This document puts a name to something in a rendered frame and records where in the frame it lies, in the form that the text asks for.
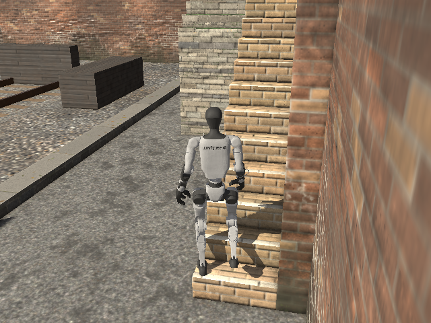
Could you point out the stairs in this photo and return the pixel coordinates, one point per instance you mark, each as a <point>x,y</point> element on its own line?
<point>258,113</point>

